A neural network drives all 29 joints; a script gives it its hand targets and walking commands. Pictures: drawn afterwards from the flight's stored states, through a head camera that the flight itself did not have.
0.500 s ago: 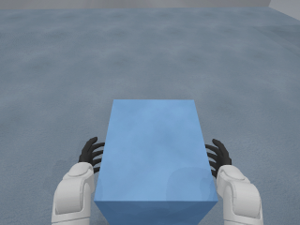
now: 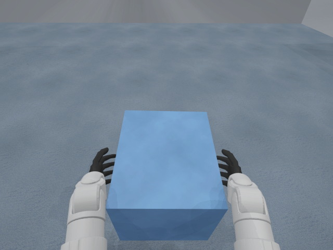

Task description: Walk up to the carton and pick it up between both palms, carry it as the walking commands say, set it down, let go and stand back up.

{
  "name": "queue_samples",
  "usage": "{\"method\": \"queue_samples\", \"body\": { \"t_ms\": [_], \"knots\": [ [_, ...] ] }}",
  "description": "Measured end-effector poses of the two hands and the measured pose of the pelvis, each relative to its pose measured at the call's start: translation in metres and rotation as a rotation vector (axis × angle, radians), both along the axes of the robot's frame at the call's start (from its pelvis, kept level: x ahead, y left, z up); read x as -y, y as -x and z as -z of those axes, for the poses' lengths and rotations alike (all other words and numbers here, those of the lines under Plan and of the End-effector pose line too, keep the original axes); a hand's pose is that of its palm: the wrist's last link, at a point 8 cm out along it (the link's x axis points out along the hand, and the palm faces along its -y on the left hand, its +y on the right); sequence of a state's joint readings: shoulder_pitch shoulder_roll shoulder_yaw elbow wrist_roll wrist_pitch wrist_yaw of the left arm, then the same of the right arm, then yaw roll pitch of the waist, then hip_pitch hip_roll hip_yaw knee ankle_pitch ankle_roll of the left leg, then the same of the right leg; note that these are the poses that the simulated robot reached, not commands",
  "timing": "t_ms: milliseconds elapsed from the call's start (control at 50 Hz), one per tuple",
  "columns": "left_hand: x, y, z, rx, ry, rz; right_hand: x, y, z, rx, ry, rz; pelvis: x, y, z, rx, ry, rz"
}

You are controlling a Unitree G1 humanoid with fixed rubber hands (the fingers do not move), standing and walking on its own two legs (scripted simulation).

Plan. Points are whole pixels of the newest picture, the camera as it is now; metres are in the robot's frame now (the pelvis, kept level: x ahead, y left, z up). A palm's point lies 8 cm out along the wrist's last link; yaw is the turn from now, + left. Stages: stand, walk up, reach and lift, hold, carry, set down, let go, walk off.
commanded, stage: hold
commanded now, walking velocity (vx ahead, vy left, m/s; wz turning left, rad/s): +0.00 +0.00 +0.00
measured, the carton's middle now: (165, 173) +0.36 +0.04 -0.02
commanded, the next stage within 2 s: set down in 0.34 s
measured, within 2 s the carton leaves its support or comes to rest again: neither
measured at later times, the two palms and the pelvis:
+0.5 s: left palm (105, 173) +0.29 +0.19 +0.04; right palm (236, 176) +0.32 -0.14 +0.05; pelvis +0.03 +0.01 +0.01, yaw -1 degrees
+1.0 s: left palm (113, 180) +0.32 +0.19 -0.02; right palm (231, 185) +0.34 -0.15 -0.02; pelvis +0.01 -0.01 +0.00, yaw -1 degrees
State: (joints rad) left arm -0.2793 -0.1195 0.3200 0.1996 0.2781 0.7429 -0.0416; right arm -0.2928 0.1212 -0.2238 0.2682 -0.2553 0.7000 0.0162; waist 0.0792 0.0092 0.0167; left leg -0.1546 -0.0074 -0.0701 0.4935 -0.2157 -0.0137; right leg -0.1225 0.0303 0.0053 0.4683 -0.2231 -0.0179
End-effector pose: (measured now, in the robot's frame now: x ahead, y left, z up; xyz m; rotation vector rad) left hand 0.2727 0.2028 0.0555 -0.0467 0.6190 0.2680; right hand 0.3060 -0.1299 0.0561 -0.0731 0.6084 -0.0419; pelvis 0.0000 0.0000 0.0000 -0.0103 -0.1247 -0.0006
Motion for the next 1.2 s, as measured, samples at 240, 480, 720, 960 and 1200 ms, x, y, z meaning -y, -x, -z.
{"method": "queue_samples", "body": {
  "t_ms": [240, 480, 720, 960, 1200],
  "knots": [
    [-0.006, -0.007, -0.001, -0.015, -0.022, 0.006, -0.006, -0.011, -0.001, -0.016, -0.033, 0.009, -0.008, -0.027, -0.012, 0.023, 0.001, -0.012],
    [0.009, -0.021, 0.011, -0.046, -0.013, 0.057, 0.010, -0.011, 0.005, -0.043, 0.002, 0.046, -0.009, -0.032, -0.012, -0.017, -0.009, 0.014],
    [0.014, -0.028, 0.030, -0.084, -0.008, 0.029, 0.013, -0.025, 0.027, -0.081, -0.006, 0.031, 0.003, -0.028, -0.008, -0.067, -0.012, 0.018],
    [0.016, -0.042, 0.066, -0.110, -0.031, 0.053, 0.016, -0.031, 0.067, -0.105, -0.011, 0.045, 0.012, -0.016, 0.002, -0.195, -0.015, 0.011],
    [0.009, -0.054, 0.115, -0.115, -0.029, 0.066, 0.010, -0.040, 0.116, -0.111, -0.016, 0.056, 0.008, 0.006, 0.021, -0.385, -0.017, 0.025]
  ]
}}
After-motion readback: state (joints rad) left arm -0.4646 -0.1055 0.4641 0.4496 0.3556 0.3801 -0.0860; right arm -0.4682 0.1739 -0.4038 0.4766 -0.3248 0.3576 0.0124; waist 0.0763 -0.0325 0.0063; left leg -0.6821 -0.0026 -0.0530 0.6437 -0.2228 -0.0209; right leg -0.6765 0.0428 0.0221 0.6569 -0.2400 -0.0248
